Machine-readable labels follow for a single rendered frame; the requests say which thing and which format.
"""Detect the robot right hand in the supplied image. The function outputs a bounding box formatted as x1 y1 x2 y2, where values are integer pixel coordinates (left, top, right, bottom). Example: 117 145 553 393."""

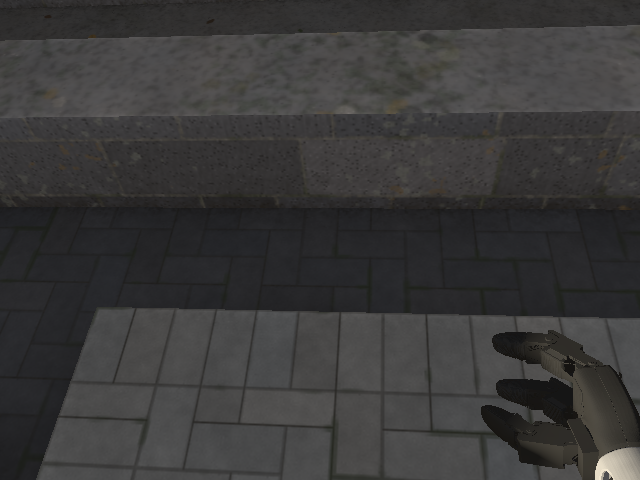
481 330 640 480

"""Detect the right robot forearm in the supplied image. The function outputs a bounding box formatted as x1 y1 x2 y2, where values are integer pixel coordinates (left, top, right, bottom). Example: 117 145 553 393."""
595 447 640 480

